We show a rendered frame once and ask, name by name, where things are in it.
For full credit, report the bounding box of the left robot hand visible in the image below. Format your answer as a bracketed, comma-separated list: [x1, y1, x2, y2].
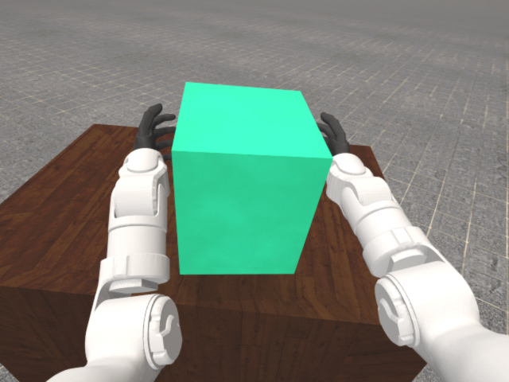
[133, 103, 176, 162]

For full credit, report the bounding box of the right robot hand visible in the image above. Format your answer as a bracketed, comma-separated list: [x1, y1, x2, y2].
[316, 112, 350, 156]

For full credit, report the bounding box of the pedestal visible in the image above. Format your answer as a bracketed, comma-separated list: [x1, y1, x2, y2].
[0, 124, 427, 382]

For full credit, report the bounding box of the left robot forearm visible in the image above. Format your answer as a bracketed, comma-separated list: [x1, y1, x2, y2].
[85, 148, 170, 358]

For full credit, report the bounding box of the robot right upper arm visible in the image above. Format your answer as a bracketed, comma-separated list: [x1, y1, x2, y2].
[375, 261, 509, 382]

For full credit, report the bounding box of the robot left upper arm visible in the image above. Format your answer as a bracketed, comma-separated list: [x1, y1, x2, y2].
[46, 294, 182, 382]

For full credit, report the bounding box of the right robot forearm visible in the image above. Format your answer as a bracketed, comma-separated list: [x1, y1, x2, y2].
[326, 153, 480, 320]

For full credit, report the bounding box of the carton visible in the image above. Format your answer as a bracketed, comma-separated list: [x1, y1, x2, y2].
[172, 82, 333, 275]

